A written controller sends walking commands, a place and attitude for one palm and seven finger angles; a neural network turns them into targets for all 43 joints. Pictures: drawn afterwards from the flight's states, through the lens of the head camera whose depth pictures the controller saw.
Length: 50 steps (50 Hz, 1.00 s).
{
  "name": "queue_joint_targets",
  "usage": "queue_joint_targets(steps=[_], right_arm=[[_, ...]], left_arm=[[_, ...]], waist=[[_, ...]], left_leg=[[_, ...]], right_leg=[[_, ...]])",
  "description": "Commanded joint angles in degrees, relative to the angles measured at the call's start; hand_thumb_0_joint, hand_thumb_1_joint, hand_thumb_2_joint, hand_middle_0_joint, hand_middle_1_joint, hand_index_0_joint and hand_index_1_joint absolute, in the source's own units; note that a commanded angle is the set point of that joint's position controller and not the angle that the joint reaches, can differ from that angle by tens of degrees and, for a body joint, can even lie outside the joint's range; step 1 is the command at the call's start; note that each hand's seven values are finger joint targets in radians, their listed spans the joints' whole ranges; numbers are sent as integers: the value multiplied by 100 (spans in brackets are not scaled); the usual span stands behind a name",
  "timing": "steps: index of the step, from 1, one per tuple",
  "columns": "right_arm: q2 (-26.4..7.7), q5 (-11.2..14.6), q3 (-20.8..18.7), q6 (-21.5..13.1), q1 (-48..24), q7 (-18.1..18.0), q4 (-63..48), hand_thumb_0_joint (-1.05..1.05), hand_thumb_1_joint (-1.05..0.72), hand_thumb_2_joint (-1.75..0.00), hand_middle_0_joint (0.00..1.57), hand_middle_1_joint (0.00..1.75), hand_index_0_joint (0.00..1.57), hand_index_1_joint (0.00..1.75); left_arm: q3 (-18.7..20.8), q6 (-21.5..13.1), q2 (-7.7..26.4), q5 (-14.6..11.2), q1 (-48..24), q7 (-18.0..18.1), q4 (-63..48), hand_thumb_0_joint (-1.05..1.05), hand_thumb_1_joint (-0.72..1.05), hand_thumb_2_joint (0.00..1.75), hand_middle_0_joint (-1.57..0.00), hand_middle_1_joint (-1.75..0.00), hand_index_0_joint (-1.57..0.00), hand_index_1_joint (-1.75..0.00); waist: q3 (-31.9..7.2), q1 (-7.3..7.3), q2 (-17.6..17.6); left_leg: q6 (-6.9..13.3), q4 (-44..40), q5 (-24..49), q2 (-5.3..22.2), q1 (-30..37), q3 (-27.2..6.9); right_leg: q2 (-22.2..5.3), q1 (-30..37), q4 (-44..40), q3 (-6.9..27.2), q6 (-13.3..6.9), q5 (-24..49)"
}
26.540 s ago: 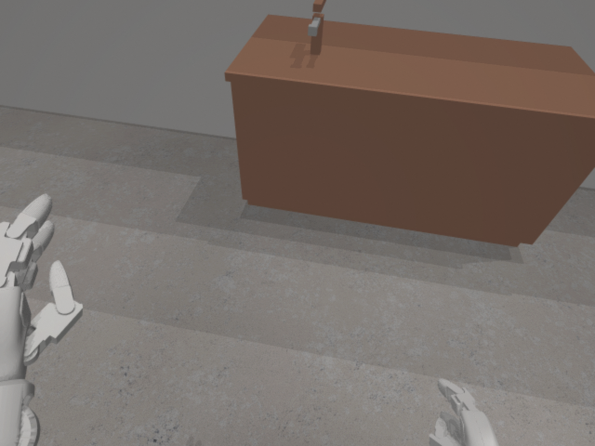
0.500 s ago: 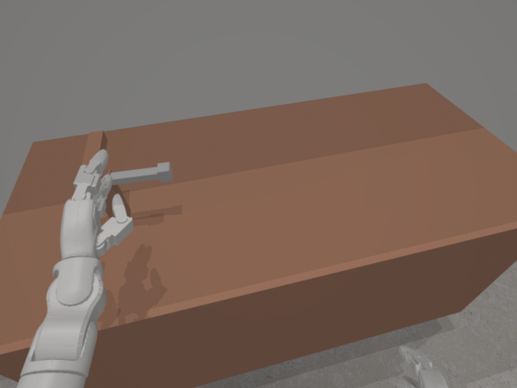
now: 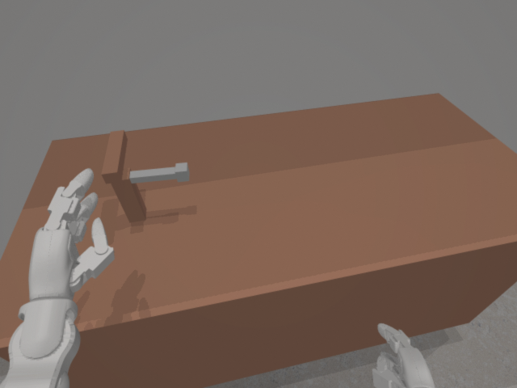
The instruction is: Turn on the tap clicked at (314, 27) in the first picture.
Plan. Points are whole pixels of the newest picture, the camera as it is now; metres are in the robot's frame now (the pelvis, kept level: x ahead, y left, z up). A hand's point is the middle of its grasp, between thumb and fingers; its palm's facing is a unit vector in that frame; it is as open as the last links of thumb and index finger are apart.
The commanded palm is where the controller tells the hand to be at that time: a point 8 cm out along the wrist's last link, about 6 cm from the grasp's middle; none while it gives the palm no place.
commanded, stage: draw the hand back beside the body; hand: left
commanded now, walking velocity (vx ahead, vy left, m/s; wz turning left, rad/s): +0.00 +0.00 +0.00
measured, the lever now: (182, 172) +0.50 +0.23 +0.04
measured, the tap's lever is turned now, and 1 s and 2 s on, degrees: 86 86 86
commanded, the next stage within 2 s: step back with the hand held close in 0.52 s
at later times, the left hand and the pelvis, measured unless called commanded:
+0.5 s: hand (79, 279) +0.19 +0.24 +0.15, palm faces +0.41 -0.86 -0.31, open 7.4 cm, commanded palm +0.15 +0.28 +0.16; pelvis +0.00 +0.00 +0.00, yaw +1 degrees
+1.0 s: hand (70, 297) +0.17 +0.25 +0.14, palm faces +0.30 -0.86 -0.41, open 7.4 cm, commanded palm +0.13 +0.29 +0.17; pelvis -0.04 +0.01 -0.01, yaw -1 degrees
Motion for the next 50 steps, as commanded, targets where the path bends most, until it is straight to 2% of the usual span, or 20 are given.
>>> queue_joint_targets(steps=[1, 3, 6, 9, 12, 17, 18, 23, 25, 29, 31, 32, 33, 35, 36, 38, 44, 47, 48, 50], right_arm=[[-622, -8, -289, -374, -855, -66, -963, 0, -90, -90, 20, 30, 20, 30], [-645, -21, -293, -398, -862, -62, -951, 0, -90, -90, 20, 30, 20, 30], [-629, -25, -330, -420, -815, -63, -966, 0, -90, -90, 20, 30, 20, 30], [-624, -19, -339, -430, -802, -55, -966, 0, -90, -90, 20, 30, 20, 30], [-630, -15, -358, -452, -801, -57, -986, 0, -90, -90, 20, 30, 20, 30], [-653, -7, -367, -495, -832, -112, -947, 0, -90, -90, 20, 30, 20, 30], [-654, -7, -348, -509, -865, -122, -939, 0, -90, -90, 20, 30, 20, 30], [-631, -16, -332, -561, -877, -131, -938, 0, -90, -90, 20, 30, 20, 30], [-614, -27, -340, -553, -849, -128, -935, 0, -90, -90, 20, 30, 20, 30], [-597, -11, -331, -532, -870, -120, -937, 0, -90, -90, 20, 30, 20, 30], [-597, -13, -331, -535, -865, -126, -952, 0, -90, -90, 20, 30, 20, 30], [-617, -13, -338, -549, -880, -128, -974, 0, -90, -90, 20, 30, 20, 30], [-586, 75, -203, -483, -844, -171, -1382, 0, -90, -90, 20, 30, 20, 30], [-576, 8, -277, -394, -656, -186, -1097, 0, -90, -90, 20, 30, 20, 30], [-600, 16, -312, -342, -618, -163, -1177, 0, -90, -90, 20, 30, 20, 30], [-651, 14, -344, -261, -617, -163, -1283, 0, -90, -90, 20, 30, 20, 30], [-689, 30, -377, -116, -620, -225, -1455, 0, -90, -90, 20, 30, 20, 30], [-694, 41, -411, -128, -593, -241, -1534, 0, -90, -90, 20, 30, 20, 30], [-737, 35, -418, -131, -619, -251, -1512, 0, -90, -90, 20, 30, 20, 30], [-733, 41, -430, -173, -541, -252, -1525, 0, -90, -90, 20, 30, 20, 30]], left_arm=[[518, -455, 942, 42, -643, 82, -1669, 0, 90, 90, -20, -30, -20, -30], [708, -479, 1112, 57, -465, 102, -1930, 0, 90, 90, -20, -30, -20, -30], [783, -476, 1048, 35, 52, 107, -1959, 0, 90, 90, -20, -30, -20, -30], [912, -495, 1113, 36, 342, 107, -2182, 0, 90, 90, -20, -30, -20, -30], [1016, -489, 1141, 4, 665, 102, -2266, 0, 90, 90, -20, -30, -20, -30], [859, -496, 1048, 24, 216, 123, -2138, 0, 90, 90, -20, -30, -20, -30], [886, -519, 1105, 34, 89, 134, -2256, 0, 90, 90, -20, -30, -20, -30], [950, -523, 1152, 31, 296, 166, -2252, 0, 90, 90, -20, -30, -20, -30], [958, -523, 1117, 26, 413, 169, -2158, 0, 90, 90, -20, -30, -20, -30], [912, -520, 1073, 27, 354, 155, -2212, 0, 90, 90, -20, -30, -20, -30], [950, -499, 1087, 0, 459, 153, -2085, 0, 90, 90, -20, -30, -20, -30], [1059, -546, 1266, 7, 102, 163, -2473, 0, 90, 90, -20, -30, -20, -30], [1975, -813, 2170, -52, -1051, 243, -3011, 0, 90, 90, -20, -30, -20, -30], [1474, -788, 1347, -8, 329, 134, -1917, 0, 90, 90, -20, -30, -20, -30], [1222, -738, 1076, 10, 652, 71, -1860, 0, 90, 90, -20, -30, -20, -30], [1105, -705, 972, 22, 894, 33, -1980, 0, 90, 90, -20, -30, -20, -30], [1415, -723, 1394, 70, 1102, 151, -2562, 0, 90, 90, -20, -30, -20, -30], [1580, -771, 1545, 71, 1184, 205, -2747, 0, 90, 90, -20, -30, -20, -30], [1668, -792, 1673, 89, 1108, 231, -2909, 0, 90, 90, -20, -30, -20, -30], [1581, -835, 1514, 110, 1182, 252, -2860, 0, 90, 90, -20, -30, -20, -30]], waist=[[-767, -72, 93], [-824, -36, 208], [-779, -18, -15], [-715, -3, 164], [-600, 7, 13], [-482, -69, -108], [-514, -77, 113], [-559, -18, 133], [-569, -2, -63], [-449, -30, 220], [-431, -9, -11], [-643, -11, 150], [-21, -108, 387], [-494, -143, -463], [-754, -164, -519], [-1122, -166, -314], [-1283, -143, -147], [-1126, -155, -115], [-1110, -177, 129], [-1012, -194, 157]], left_leg=[[22, -236, 883, 235, 198, -246], [6, -237, 933, 227, 201, -284], [20, -164, 1007, 255, 112, -252], [4, -128, 1029, 258, 38, -279], [26, -73, 896, 262, -53, -266], [74, -49, 577, 227, -29, -271], [71, -75, 536, 208, 13, -282], [74, -83, 554, 185, -13, -302], [78, -69, 584, 196, -58, -294], [50, -99, 474, 202, -112, -287], [76, -78, 492, 198, -121, -284], [79, -54, 528, 185, -37, -275], [146, 73, 195, 296, -405, -521], [160, 375, 666, 344, -237, -557], [162, 474, 979, 394, -129, -489], [167, 476, 1598, 480, -73, -451], [166, 336, 1555, 620, -556, -618], [177, 344, 932, 619, -937, -705], [182, 269, 734, 634, -1049, -800], [206, 167, -16, 657, -1322, -868]], right_leg=[[-262, -102, -268, 250, -19, 715], [-256, -65, -258, 242, -34, 722], [-272, -68, -186, 230, -24, 830], [-277, -108, -147, 239, -41, 818], [-294, -203, -171, 248, -19, 745], [-307, -419, -242, 279, 6, 420], [-311, -420, -249, 293, -9, 365], [-320, -328, -225, 277, -17, 389], [-321, -290, -213, 266, -12, 434], [-321, -340, -231, 275, -25, 315], [-326, -345, -246, 270, -9, 348], [-345, -263, -243, 308, -13, 398], [-638, -857, -408, 1015, -18, 803], [-869, -877, -248, 984, 36, 1545], [-926, -836, -107, 940, 89, 1937], [-928, -735, 170, 820, 162, 2314], [-830, -839, 405, 713, 143, 1541], [-820, -995, 366, 814, 114, 1048], [-816, -1019, 401, 850, 73, 830], [-727, -1085, 423, 792, 88, 302]])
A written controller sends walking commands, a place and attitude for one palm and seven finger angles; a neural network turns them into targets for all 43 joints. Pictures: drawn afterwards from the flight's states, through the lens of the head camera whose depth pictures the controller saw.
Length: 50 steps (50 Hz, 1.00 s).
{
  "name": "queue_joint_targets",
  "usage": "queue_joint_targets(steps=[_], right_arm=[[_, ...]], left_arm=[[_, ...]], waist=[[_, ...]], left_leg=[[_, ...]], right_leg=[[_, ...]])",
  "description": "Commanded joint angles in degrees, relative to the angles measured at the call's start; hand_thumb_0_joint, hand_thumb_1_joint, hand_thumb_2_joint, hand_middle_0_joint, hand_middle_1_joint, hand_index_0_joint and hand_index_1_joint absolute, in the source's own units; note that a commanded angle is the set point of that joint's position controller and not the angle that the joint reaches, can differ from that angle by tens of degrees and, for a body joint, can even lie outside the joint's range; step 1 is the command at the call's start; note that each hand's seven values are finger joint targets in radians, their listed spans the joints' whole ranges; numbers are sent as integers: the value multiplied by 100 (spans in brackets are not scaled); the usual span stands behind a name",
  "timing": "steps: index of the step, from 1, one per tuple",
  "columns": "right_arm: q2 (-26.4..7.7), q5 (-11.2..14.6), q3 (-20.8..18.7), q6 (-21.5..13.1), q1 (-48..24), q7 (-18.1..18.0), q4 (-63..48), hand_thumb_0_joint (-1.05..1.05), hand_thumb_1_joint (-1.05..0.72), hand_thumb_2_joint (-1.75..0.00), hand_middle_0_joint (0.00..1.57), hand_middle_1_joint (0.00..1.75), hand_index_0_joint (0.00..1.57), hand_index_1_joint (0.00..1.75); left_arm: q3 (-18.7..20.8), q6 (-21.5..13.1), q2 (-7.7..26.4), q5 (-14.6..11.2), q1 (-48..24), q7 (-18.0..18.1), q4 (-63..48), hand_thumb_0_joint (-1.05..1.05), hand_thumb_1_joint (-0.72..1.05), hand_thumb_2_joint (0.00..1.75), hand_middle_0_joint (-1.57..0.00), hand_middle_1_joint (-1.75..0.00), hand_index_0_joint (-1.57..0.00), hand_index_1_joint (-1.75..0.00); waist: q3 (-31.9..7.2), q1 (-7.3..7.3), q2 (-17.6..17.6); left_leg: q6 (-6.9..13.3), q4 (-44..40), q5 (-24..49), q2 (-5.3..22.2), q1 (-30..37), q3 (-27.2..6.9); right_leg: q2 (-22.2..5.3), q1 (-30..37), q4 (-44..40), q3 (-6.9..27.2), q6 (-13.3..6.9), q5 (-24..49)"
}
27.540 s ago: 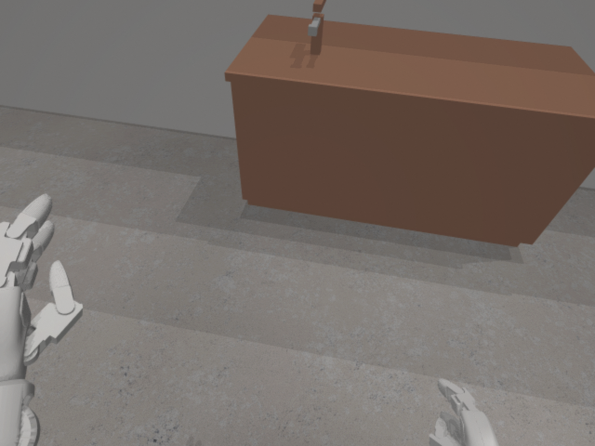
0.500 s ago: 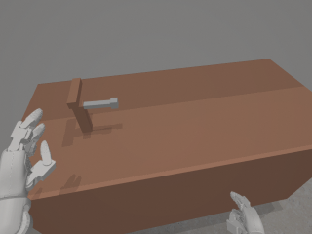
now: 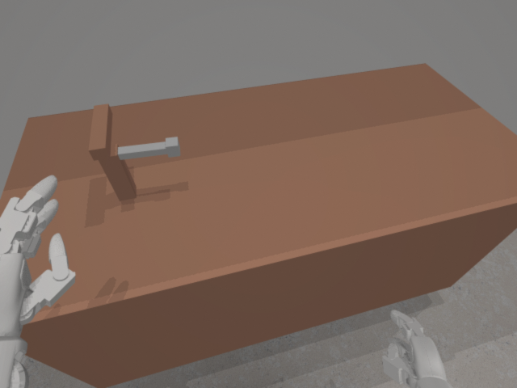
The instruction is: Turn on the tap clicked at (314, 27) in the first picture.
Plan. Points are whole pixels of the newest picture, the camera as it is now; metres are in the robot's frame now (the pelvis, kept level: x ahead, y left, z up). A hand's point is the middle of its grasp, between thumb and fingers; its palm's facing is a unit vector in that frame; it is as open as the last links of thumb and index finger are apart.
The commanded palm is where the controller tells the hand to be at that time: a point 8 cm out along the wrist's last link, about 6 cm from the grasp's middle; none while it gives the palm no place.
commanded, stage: step back with the hand held close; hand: left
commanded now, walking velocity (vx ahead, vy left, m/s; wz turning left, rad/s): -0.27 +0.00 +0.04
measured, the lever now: (173, 147) +0.54 +0.22 +0.05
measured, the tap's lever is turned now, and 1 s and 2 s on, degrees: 86 86 86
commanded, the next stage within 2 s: stop stepping back and stand still in 1.00 s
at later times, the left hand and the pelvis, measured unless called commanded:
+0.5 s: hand (24, 318) +0.15 +0.25 +0.16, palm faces +0.40 -0.84 -0.37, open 7.4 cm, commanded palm +0.09 +0.30 +0.18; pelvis -0.05 +0.01 -0.02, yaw +3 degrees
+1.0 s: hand (8, 386) +0.10 +0.23 +0.17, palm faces +0.28 -0.88 -0.39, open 7.4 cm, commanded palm +0.04 +0.28 +0.18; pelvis -0.12 +0.00 +0.00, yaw -2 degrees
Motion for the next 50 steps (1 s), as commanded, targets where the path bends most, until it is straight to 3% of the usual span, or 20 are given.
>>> queue_joint_targets(steps=[1, 8, 13, 15, 18, 20, 24, 27, 28, 31, 34, 38, 40, 42, 43, 44, 46, 48, 49, 50], right_arm=[[-624, 4, -266, -349, -558, -63, -985, 0, -90, -90, 20, 30, 20, 30], [-739, -3, -295, -596, -447, -90, -944, 0, -90, -90, 20, 30, 20, 30], [-709, -38, -325, -668, -382, -93, -897, 0, -90, -90, 20, 30, 20, 30], [-632, -53, -317, -646, -306, -77, -859, 0, -90, -90, 20, 30, 20, 30], [-554, -81, -337, -596, -138, 8, -675, 0, -90, -90, 20, 30, 20, 30], [-447, -41, -315, -580, -107, 53, -672, 0, -90, -90, 20, 30, 20, 30], [-492, -31, -324, -517, -303, 32, -768, 0, -90, -90, 20, 30, 20, 30], [-675, -83, -346, -624, -405, -21, -901, 0, -90, -90, 20, 30, 20, 30], [-669, -126, -357, -689, -423, -40, -859, 0, -90, -90, 20, 30, 20, 30], [-503, -163, -433, -856, -187, 22, -626, 0, -90, -90, 20, 30, 20, 30], [-454, -178, -323, -983, -139, 45, -420, 0, -90, -90, 20, 30, 20, 30], [-538, -209, -284, -1039, -220, 55, -295, 0, -90, -90, 20, 30, 20, 30], [-486, -174, -272, -975, -275, 69, -346, 0, -90, -90, 20, 30, 20, 30], [-389, -112, -294, -910, -281, 44, -410, 0, -90, -90, 20, 30, 20, 30], [-359, -24, -393, -901, -152, 18, -397, 0, -90, -90, 20, 30, 20, 30], [-340, -8, -386, -856, -244, 6, -499, 0, -90, -90, 20, 30, 20, 30], [-103, -29, -179, -734, -503, 29, -666, 0, -90, -90, 20, 30, 20, 30], [-223, -35, -114, -640, -505, -22, -637, 0, -90, -90, 20, 30, 20, 30], [-318, 2, -172, -629, -386, -62, -646, 0, -90, -90, 20, 30, 20, 30], [-508, 7, -273, -673, -330, -51, -744, 0, -90, -90, 20, 30, 20, 30]], left_arm=[[939, -538, 1057, 43, -298, 228, -1422, 0, 90, 90, -20, -30, -20, -30], [921, -653, 945, 223, -438, 289, -1388, 0, 90, 90, -20, -30, -20, -30], [1044, -673, 1010, 315, -544, 281, -1418, 0, 90, 90, -20, -30, -20, -30], [965, -677, 898, 301, -578, 278, -1366, 0, 90, 90, -20, -30, -20, -30], [966, -622, 1102, 200, -781, 349, -1693, 0, 90, 90, -20, -30, -20, -30], [837, -598, 979, 141, -650, 384, -1686, 0, 90, 90, -20, -30, -20, -30], [1133, -664, 1126, 131, -225, 424, -1857, 0, 90, 90, -20, -30, -20, -30], [1420, -817, 1128, 249, -170, 413, -1866, 0, 90, 90, -20, -30, -20, -30], [1463, -838, 1160, 313, -321, 406, -1855, 0, 90, 90, -20, -30, -20, -30], [1180, -806, 889, 247, -461, 323, -1622, 0, 90, 90, -20, -30, -20, -30], [769, -761, 593, 161, -491, 301, -1486, 0, 90, 90, -20, -30, -20, -30], [684, -757, 774, 251, -941, 251, -1742, 0, 90, 90, -20, -30, -20, -30], [763, -847, 838, 213, -883, 181, -1782, 0, 90, 90, -20, -30, -20, -30], [967, -963, 1032, 154, -773, 150, -1826, 0, 90, 90, -20, -30, -20, -30], [1097, -920, 1188, 62, -503, 162, -1750, 0, 90, 90, -20, -30, -20, -30], [1081, -912, 1175, 32, -363, 166, -1761, 0, 90, 90, -20, -30, -20, -30], [1170, -819, 1080, 69, -165, 137, -1491, 0, 90, 90, -20, -30, -20, -30], [1246, -836, 1132, 104, -366, 146, -1447, 0, 90, 90, -20, -30, -20, -30], [1281, -884, 1114, 54, -323, 156, -1503, 0, 90, 90, -20, -30, -20, -30], [1222, -906, 1078, -4, -234, 158, -1696, 0, 90, 90, -20, -30, -20, -30]], waist=[[-763, 34, 340], [-631, -3, 703], [-734, -4, 457], [-603, -21, -29], [-841, -142, -832], [-1087, -204, -898], [-907, -140, 55], [-698, -96, 1263], [-674, -85, 1664], [-928, -37, 704], [-1056, -25, 876], [-1335, 31, 1187], [-1510, 81, 875], [-1541, 35, -191], [-1663, -4, -1388], [-1327, -47, -1585], [-1020, -75, -1189], [-997, -211, -515], [-1295, -231, -229], [-1466, -99, 653]], left_leg=[[111, -532, -536, 706, -211, -1007], [325, -1290, -2519, 988, -1364, -1527], [397, -1123, -2516, 969, -1632, -1475], [353, -559, -2475, 772, -1666, -1202], [-48, 1127, -1222, 273, -333, -646], [-127, 1471, -750, 209, 40, -546], [76, 169, -621, 705, -335, -1061], [481, -1539, -3262, 1550, -2206, -2015], [638, -2000, -3218, 1840, -2495, -2419], [593, -1495, -1426, 1815, -789, -1926], [455, -1259, -160, 1667, 596, -1638], [198, -940, 706, 1407, 1021, -1286], [37, -423, 836, 1240, 1071, -968], [-225, 749, -179, 621, 826, -344], [-386, 1740, -724, 191, 681, -20], [-423, 2605, -1124, -7, 78, 6], [-326, 2308, -1562, 187, -1173, -243], [-277, 495, -528, 195, -821, -30], [-157, -430, 1665, 421, 114, -106], [208, -523, 4301, 1348, 1330, -1061]], right_leg=[[-630, 133, -290, 723, -28, -44], [-215, 581, 385, 518, 122, -757], [-171, 825, 686, 667, 127, -273], [-435, 510, 251, 1050, 24, -552], [-1541, -718, -758, 2110, -638, -414], [-1837, -729, -600, 1990, -748, 463], [-1044, -625, 95, 1258, -284, 58], [-44, 549, 1535, 533, 131, -1022], [194, 767, 2343, 418, 219, -929], [106, -402, 2659, 503, 203, -1616], [12, -896, 1468, 472, 179, -1753], [114, -287, -204, 391, 121, -794], [-42, -55, -876, 367, 31, -112], [-763, -327, -918, 830, -348, 1031], [-1396, -430, -913, 1189, -655, 1731], [-1808, -574, -786, 1357, -884, 2542], [-1898, 456, -138, 1290, -836, 4503], [-1556, 764, 644, 886, -432, 5016], [-1115, 458, 1214, 562, -92, 4351], [-420, -712, 1739, 326, 256, 1391]])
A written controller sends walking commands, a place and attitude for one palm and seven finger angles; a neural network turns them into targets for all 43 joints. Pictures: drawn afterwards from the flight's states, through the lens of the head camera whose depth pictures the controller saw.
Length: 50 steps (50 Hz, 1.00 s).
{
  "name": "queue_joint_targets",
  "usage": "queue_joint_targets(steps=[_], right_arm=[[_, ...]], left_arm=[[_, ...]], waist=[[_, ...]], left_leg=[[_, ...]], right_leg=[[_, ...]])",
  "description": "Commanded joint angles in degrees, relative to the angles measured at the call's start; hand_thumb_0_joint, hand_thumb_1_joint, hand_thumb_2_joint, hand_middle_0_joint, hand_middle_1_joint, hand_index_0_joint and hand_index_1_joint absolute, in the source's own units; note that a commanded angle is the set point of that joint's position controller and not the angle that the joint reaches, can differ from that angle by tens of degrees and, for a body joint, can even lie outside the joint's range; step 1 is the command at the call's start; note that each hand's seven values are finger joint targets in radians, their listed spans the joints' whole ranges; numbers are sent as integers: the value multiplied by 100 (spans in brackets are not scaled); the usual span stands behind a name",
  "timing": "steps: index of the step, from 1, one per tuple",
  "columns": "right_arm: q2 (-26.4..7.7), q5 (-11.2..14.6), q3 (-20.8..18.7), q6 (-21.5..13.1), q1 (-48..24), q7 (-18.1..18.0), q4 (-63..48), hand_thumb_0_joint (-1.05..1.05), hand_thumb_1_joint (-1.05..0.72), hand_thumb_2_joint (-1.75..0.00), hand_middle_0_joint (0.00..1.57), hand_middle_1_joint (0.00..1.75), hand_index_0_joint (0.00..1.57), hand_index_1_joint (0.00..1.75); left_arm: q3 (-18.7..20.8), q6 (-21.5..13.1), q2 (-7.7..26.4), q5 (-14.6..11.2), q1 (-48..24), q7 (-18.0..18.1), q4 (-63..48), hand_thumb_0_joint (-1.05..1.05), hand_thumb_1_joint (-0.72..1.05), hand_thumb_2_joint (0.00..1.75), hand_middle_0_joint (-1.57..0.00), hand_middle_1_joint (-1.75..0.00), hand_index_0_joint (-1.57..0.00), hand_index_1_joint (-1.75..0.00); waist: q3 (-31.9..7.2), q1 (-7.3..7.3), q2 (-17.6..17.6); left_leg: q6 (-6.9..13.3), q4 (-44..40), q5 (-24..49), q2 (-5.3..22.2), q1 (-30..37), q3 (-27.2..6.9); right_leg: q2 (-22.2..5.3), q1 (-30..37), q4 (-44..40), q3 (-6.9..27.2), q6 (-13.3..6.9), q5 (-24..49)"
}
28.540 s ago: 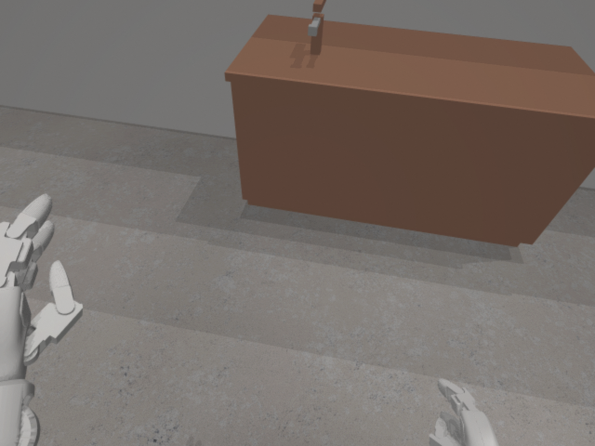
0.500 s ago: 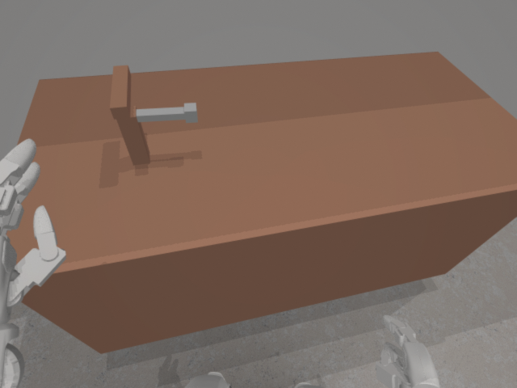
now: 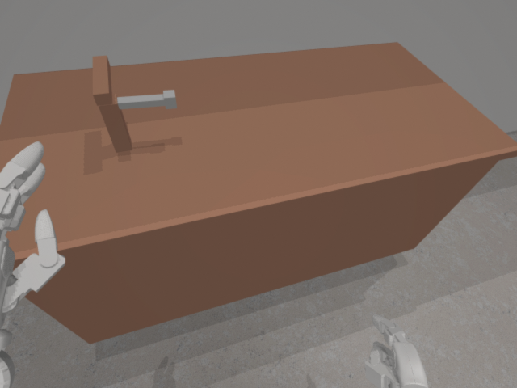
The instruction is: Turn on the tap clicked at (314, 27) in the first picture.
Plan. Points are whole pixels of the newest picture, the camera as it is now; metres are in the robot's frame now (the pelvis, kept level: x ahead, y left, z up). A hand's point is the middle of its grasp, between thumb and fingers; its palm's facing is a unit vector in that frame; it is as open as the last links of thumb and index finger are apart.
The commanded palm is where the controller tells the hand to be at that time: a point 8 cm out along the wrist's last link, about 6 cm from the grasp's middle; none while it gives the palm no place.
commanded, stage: stop stepping back and stand still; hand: left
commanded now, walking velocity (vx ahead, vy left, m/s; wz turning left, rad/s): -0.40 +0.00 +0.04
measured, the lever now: (170, 99) +0.65 +0.24 +0.06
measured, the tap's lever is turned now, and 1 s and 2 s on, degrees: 86 86 86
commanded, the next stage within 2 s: stand and check the lever's angle in 1.10 s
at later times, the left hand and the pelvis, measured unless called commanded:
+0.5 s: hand out of the picture +0.08 +0.22 +0.16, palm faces +0.41 -0.87 -0.28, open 7.4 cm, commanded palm +0.03 +0.27 +0.18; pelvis -0.13 -0.01 -0.01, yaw +0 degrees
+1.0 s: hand out of the picture +0.02 +0.24 +0.17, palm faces +0.46 -0.82 -0.34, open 7.4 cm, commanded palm -0.04 +0.27 +0.18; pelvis -0.18 -0.01 -0.01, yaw +2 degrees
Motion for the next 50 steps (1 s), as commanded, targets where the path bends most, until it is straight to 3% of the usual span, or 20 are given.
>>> queue_joint_targets(steps=[1, 5, 9, 12, 13, 15, 16, 19, 23, 26, 28, 33, 34, 35, 36, 40, 43, 45, 47, 50], right_arm=[[-896, 66, -490, -349, -274, -24, -946, 0, -90, -90, 20, 30, 20, 30], [-869, -32, -527, -646, -37, 66, -705, 0, -90, -90, 20, 30, 20, 30], [-1003, 43, -492, -662, -276, 40, -994, 0, -90, -90, 20, 30, 20, 30], [-1019, 8, -421, -541, -281, -28, -1004, 0, -90, -90, 20, 30, 20, 30], [-1007, -11, -438, -505, -221, -42, -962, 0, -90, -90, 20, 30, 20, 30], [-901, 8, -477, -473, -205, -71, -874, 0, -90, -90, 20, 30, 20, 30], [-770, 0, -443, -464, -124, -64, -635, 0, -90, -90, 20, 30, 20, 30], [-767, -3, -348, -408, -248, -89, -433, 0, -90, -90, 20, 30, 20, 30], [-814, -25, -321, -527, -148, -239, -518, 0, -90, -90, 20, 30, 20, 30], [-1059, -20, -469, -635, -91, -263, -760, 0, -90, -90, 20, 30, 20, 30], [-843, 32, -453, -689, -50, -83, -590, 0, -90, -90, 20, 30, 20, 30], [-1005, -20, -396, -592, -198, -72, -563, 0, -90, -90, 20, 30, 20, 30], [-977, -20, -436, -551, -191, -63, -585, 0, -90, -90, 20, 30, 20, 30], [-894, 24, -472, -533, -253, -48, -667, 0, -90, -90, 20, 30, 20, 30], [-805, 19, -454, -603, -222, -22, -571, 0, -90, -90, 20, 30, 20, 30], [-647, -16, -299, -582, -177, -77, -298, 0, -90, -90, 20, 30, 20, 30], [-708, -65, -264, -667, -191, -259, -435, 0, -90, -90, 20, 30, 20, 30], [-1022, -93, -325, -699, -163, -258, -580, 0, -90, -90, 20, 30, 20, 30], [-825, 0, -394, -728, 17, -129, -476, 0, -90, -90, 20, 30, 20, 30], [-756, 32, -288, -755, -248, -6, -464, 0, -90, -90, 20, 30, 20, 30]], left_arm=[[744, -351, 848, -171, -280, 144, -1001, 0, 90, 90, -20, -30, -20, -30], [575, -151, 714, -121, -358, 196, -1335, 0, 90, 90, -20, -30, -20, -30], [715, 125, 788, -52, 104, 315, -1317, 0, 90, 90, -20, -30, -20, -30], [769, 235, 819, 81, -2, 371, -921, 0, 90, 90, -20, -30, -20, -30], [758, 240, 930, 139, -181, 349, -854, 0, 90, 90, -20, -30, -20, -30], [645, 227, 950, 103, -745, 338, -923, 0, 90, 90, -20, -30, -20, -30], [507, 277, 849, 72, -964, 337, -781, 0, 90, 90, -20, -30, -20, -30], [441, 359, 847, 98, -1193, 323, -495, 0, 90, 90, -20, -30, -20, -30], [468, 374, 839, 71, -919, 403, -620, 0, 90, 90, -20, -30, -20, -30], [654, 259, 879, 112, -1035, 443, -1116, 0, 90, 90, -20, -30, -20, -30], [773, 216, 981, 157, -1118, 361, -860, 0, 90, 90, -20, -30, -20, -30], [348, 304, 492, 134, -594, 240, -98, 0, 90, 90, -20, -30, -20, -30], [345, 292, 539, 138, -637, 198, -102, 0, 90, 90, -20, -30, -20, -30], [489, 305, 815, 121, -821, 170, -213, 0, 90, 90, -20, -30, -20, -30], [538, 202, 873, 61, -1359, 159, -650, 0, 90, 90, -20, -30, -20, -30], [520, 234, 915, 88, -1251, 216, -835, 0, 90, 90, -20, -30, -20, -30], [488, 279, 806, 56, -1132, 381, -921, 0, 90, 90, -20, -30, -20, -30], [479, 225, 664, 35, -1285, 462, -1098, 0, 90, 90, -20, -30, -20, -30], [574, 298, 665, 123, -1111, 407, -340, 0, 90, 90, -20, -30, -20, -30], [380, 344, 458, 96, -690, 347, -19, 0, 90, 90, -20, -30, -20, -30]], waist=[[-1367, 64, 1445], [-1220, 38, 1191], [-675, 13, 1565], [-385, 99, 1227], [-324, 38, 664], [-319, -26, -1032], [-331, -149, -1598], [-163, -263, -731], [-362, -151, -135], [-416, -88, 2356], [341, -184, 2001], [67, 100, 674], [-64, 112, -372], [-253, 50, -1522], [-312, -51, -1423], [-84, -179, -352], [-385, -181, 72], [-126, -156, 2529], [155, -195, 1527], [321, -3, 1060]], left_leg=[[685, -1577, 5452, 1879, 2603, -1424], [760, -1568, 4589, 1680, 2405, -1331], [652, -2463, -1091, 1331, 542, -1143], [422, -2135, -2708, 870, -598, -804], [312, -1387, -2566, 469, -515, -490], [74, 1854, -1528, -115, 221, -214], [69, 2900, -1189, -14, 408, -458], [195, 2335, -919, 298, 784, -323], [422, -619, -1351, 36, 1264, 302], [1192, -2607, -1446, 1472, 1144, -1797], [1505, -2941, -2507, 1746, 138, -2524], [643, -725, -2298, 668, -696, -613], [526, 822, -2012, 205, -1133, -140], [381, 2585, -1702, -171, -1316, 56], [288, 3383, -1287, -31, -1117, -356], [349, 1738, -934, 356, 788, -42], [445, -811, -1077, 164, 1835, 210], [1111, -2689, -2429, 1586, 1603, -2329], [1280, -2861, -2417, 1725, 607, -2380], [901, -2567, -1973, 1348, 4, -1368]], right_leg=[[-73, -1254, 2027, 170, -54, -1091], [-47, -1351, 1977, 273, 35, -1097], [-86, 7, 974, -275, -37, -688], [49, 1279, -216, -580, -165, -319], [-239, 1052, -724, -275, -334, -367], [-1977, -866, -2003, 2169, -1173, -1960], [-2320, -1425, -2177, 2405, -1309, -2540], [-1828, -2022, -1646, 1082, -887, -2157], [-1298, -1188, -906, 508, -676, -2291], [320, -1147, 2791, -914, -11, -1312], [-204, -1774, 3828, -98, -61, -918], [24, 1218, -194, -671, -210, -482], [-544, 1449, -818, 218, -545, -669], [-1791, 1073, -1653, 2431, -1057, -1363], [-2183, 295, -2066, 3064, -1297, -2440], [-1665, -1778, -1591, 1306, -1097, -2597], [-1184, -1394, -666, 523, -807, -2419], [172, -1657, 2062, -570, -203, -1597], [-43, -1486, 3249, -112, -85, -1005], [-277, -286, 1306, -316, -53, -826]])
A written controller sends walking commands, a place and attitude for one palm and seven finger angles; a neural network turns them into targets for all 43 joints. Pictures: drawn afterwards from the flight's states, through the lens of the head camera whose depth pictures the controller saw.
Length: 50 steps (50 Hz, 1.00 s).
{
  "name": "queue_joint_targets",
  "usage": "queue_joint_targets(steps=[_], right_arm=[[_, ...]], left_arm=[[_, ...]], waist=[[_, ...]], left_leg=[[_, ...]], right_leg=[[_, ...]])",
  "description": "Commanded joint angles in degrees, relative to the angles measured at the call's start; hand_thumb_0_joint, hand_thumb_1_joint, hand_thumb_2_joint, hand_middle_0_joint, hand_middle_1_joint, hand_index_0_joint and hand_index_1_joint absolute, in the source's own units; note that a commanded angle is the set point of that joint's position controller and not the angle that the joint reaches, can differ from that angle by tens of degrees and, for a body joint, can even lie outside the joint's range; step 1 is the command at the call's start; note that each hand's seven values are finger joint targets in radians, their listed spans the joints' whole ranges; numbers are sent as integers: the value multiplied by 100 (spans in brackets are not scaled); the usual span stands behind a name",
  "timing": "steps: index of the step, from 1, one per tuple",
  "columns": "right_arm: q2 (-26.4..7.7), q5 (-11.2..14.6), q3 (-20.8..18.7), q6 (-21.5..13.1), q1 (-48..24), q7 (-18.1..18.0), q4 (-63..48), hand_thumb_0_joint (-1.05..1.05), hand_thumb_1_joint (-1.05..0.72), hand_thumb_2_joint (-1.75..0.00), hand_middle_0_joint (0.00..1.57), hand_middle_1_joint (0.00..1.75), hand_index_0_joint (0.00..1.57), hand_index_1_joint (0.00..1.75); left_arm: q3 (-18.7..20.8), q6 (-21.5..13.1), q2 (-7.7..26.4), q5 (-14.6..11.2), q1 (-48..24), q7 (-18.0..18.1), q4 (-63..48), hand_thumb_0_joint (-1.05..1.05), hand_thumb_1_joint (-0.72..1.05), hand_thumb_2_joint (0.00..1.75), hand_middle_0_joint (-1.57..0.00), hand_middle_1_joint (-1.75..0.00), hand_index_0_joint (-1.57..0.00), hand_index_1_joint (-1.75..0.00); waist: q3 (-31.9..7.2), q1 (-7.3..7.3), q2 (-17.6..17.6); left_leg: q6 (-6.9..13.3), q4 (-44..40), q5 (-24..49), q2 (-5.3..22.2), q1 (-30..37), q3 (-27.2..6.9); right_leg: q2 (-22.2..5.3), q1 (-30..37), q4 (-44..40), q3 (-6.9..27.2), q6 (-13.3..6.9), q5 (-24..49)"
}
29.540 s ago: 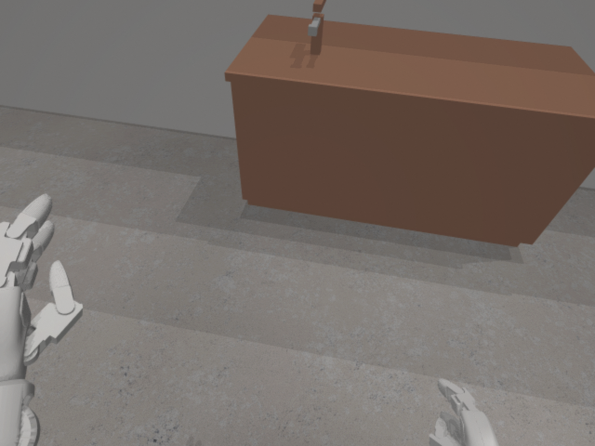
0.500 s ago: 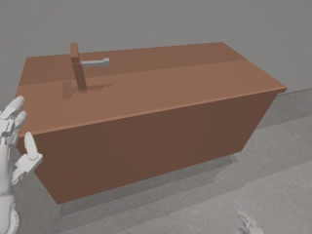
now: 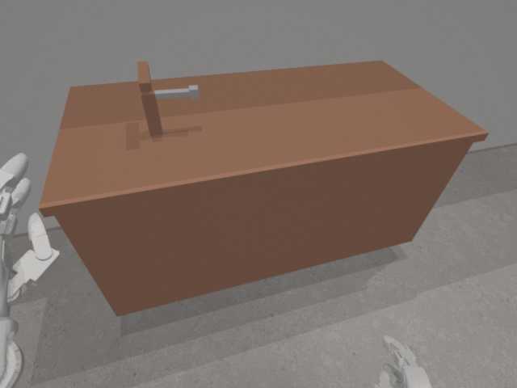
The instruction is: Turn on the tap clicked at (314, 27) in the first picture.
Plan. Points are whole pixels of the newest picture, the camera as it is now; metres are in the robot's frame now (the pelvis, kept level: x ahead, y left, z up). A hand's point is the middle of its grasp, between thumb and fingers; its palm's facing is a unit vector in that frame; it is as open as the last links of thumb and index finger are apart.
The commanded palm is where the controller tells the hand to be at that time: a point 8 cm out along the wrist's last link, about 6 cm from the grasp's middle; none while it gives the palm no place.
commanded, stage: stop stepping back and stand still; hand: left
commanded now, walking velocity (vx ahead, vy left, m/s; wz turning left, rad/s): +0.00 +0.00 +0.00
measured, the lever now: (193, 92) +0.85 +0.22 +0.06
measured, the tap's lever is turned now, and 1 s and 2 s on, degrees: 86 86 86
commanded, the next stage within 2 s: stand and check the lever's angle in 0.10 s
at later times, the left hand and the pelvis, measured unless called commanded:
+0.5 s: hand (58, 248) +0.23 +0.25 +0.17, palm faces +0.43 -0.84 -0.32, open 7.4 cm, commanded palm +0.18 +0.29 +0.19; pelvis +0.02 +0.01 +0.01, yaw +1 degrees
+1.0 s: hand (53, 235) +0.25 +0.27 +0.17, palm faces +0.41 -0.85 -0.32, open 7.4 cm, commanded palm +0.20 +0.30 +0.19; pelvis +0.04 +0.02 +0.02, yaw +0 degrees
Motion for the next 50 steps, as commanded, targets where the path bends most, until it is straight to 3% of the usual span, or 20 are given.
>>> queue_joint_targets(steps=[1, 2, 3, 4, 5, 6, 7, 9, 10, 12, 13, 14, 15, 17, 19, 23, 27, 32, 43, 50], right_arm=[[-761, 33, -180, -248, -646, 59, -863, 0, -90, -90, 20, 30, 20, 30], [-816, 20, -196, -202, -670, 58, -923, 0, -90, -90, 20, 30, 20, 30], [-814, -2, -222, -179, -717, 68, -1001, 0, -90, -90, 20, 30, 20, 30], [-781, -23, -250, -126, -754, 75, -1008, 0, -90, -90, 20, 30, 20, 30], [-726, -19, -259, -128, -747, 96, -997, 0, -90, -90, 20, 30, 20, 30], [-637, 5, -288, -137, -613, 115, -858, 0, -90, -90, 20, 30, 20, 30], [-694, 5, -317, -148, -581, 107, -863, 0, -90, -90, 20, 30, 20, 30], [-663, 4, -252, -133, -635, 51, -862, 0, -90, -90, 20, 30, 20, 30], [-702, -27, -236, -138, -670, 1, -857, 0, -90, -90, 20, 30, 20, 30], [-894, -34, -296, -147, -827, -73, -968, 0, -90, -90, 20, 30, 20, 30], [-860, 25, -293, -136, -775, -102, -975, 0, -90, -90, 20, 30, 20, 30], [-775, 18, -225, -113, -808, -106, -962, 0, -90, -90, 20, 30, 20, 30], [-767, 17, -211, -116, -852, -111, -991, 0, -90, -90, 20, 30, 20, 30], [-792, 3, -235, -136, -849, -99, -985, 0, -90, -90, 20, 30, 20, 30], [-816, -8, -268, -161, -811, -76, -975, 0, -90, -90, 20, 30, 20, 30], [-849, -39, -288, -145, -855, -44, -1043, 0, -90, -90, 20, 30, 20, 30], [-805, -31, -263, -57, -886, -32, -1084, 0, -90, -90, 20, 30, 20, 30], [-806, -17, -257, 36, -891, -41, -1127, 0, -90, -90, 20, 30, 20, 30], [-853, -32, -270, 70, -940, -81, -1141, 0, -90, -90, 20, 30, 20, 30], [-810, -28, -238, 141, -950, -58, -1110, 0, -90, -90, 20, 30, 20, 30]], left_arm=[[375, -314, 679, 8, -30, 37, -814, 0, 90, 90, -20, -30, -20, -30], [358, -330, 676, 22, 11, 12, -854, 0, 90, 90, -20, -30, -20, -30], [330, -372, 711, 65, 39, -39, -903, 0, 90, 90, -20, -30, -20, -30], [359, -437, 801, 45, -105, -75, -993, 0, 90, 90, -20, -30, -20, -30], [467, -464, 949, 25, -313, -71, -1226, 0, 90, 90, -20, -30, -20, -30], [472, -479, 1010, 17, -509, -34, -1496, 0, 90, 90, -20, -30, -20, -30], [540, -470, 1037, 5, -474, 3, -1546, 0, 90, 90, -20, -30, -20, -30], [565, -468, 1037, -21, -495, 69, -1718, 0, 90, 90, -20, -30, -20, -30], [557, -496, 980, -25, -395, 110, -1656, 0, 90, 90, -20, -30, -20, -30], [479, -567, 833, -43, -361, 161, -1664, 0, 90, 90, -20, -30, -20, -30], [479, -541, 811, -43, -149, 152, -1299, 0, 90, 90, -20, -30, -20, -30], [363, -522, 685, 18, -230, 138, -1210, 0, 90, 90, -20, -30, -20, -30], [359, -516, 684, 42, -282, 140, -1091, 0, 90, 90, -20, -30, -20, -30], [276, -528, 643, 59, -384, 131, -1001, 0, 90, 90, -20, -30, -20, -30], [235, -545, 636, 38, -406, 102, -1059, 0, 90, 90, -20, -30, -20, -30], [361, -542, 800, 10, -246, 107, -1227, 0, 90, 90, -20, -30, -20, -30], [442, -556, 819, -34, -71, 116, -1327, 0, 90, 90, -20, -30, -20, -30], [420, -535, 765, -73, -53, 88, -1206, 0, 90, 90, -20, -30, -20, -30], [362, -495, 794, -46, -230, 97, -1304, 0, 90, 90, -20, -30, -20, -30], [328, -504, 724, -66, -134, 82, -1219, 0, 90, 90, -20, -30, -20, -30]], waist=[[140, 142, 884], [72, 173, 634], [94, 126, 348], [59, 99, -299], [-135, 59, -595], [-339, 82, -925], [-405, 70, -908], [-507, 7, -244], [-531, 0, 170], [-439, 133, 1104], [-396, 149, 997], [-213, 113, 1073], [-56, 133, 890], [-139, 129, 337], [-324, 111, 99], [-532, 135, 483], [-672, 172, 566], [-620, 166, 412], [-719, 174, 554], [-624, 170, 507]], left_leg=[[554, -1937, -1708, 1057, -972, -1257], [420, -1533, -1663, 814, -1155, -1005], [270, -876, -1320, 442, -1210, -629], [130, 86, -1134, 121, -1210, -353], [45, 881, -831, -35, -929, -221], [19, 1292, -686, -43, -684, -293], [23, 1178, -535, 35, -582, -381], [93, -65, -247, 163, 97, -462], [117, -724, 7, 152, 493, -503], [276, -1524, 124, 627, 534, -1197], [309, -1744, -502, 770, 287, -1343], [295, -1942, -969, 696, -46, -1347], [290, -1954, -1081, 654, -258, -1288], [224, -1586, -651, 456, -197, -998], [168, -1310, -58, 353, 91, -812], [115, -1222, 534, 329, 283, -718], [96, -1300, 1077, 399, 376, -757], [64, -1339, 1107, 392, 385, -726], [33, -1358, 1428, 393, 577, -713], [8, -1437, 1166, 385, 439, -709]], right_leg=[[-78, 1330, -1851, -124, 62, 246], [17, 1869, -2597, -221, 42, 700], [-203, 1936, -3165, 192, -76, 820], [-794, 1610, -3697, 1199, -408, 261], [-1478, 1151, -4143, 2264, -743, -383], [-1721, 1016, -4263, 2515, -900, -659], [-1731, 1134, -4109, 2303, -986, -142], [-1533, 1034, -3556, 1667, -807, 487], [-1186, 946, -3267, 1301, -603, 528], [-376, 985, -2718, 647, -216, 845], [-259, 1065, -2771, 454, -77, 599], [-170, 1230, -2755, 351, -35, 589], [-167, 1336, -2864, 338, -20, 707], [-282, 1479, -3185, 528, -70, 890], [-436, 1501, -3334, 709, -141, 1082], [-543, 1631, -3306, 762, -195, 1525], [-442, 1821, -3111, 581, -154, 2100], [-405, 1821, -3141, 525, -121, 2149], [-388, 1861, -3122, 464, -116, 2402], [-363, 1866, -3209, 460, -110, 2239]])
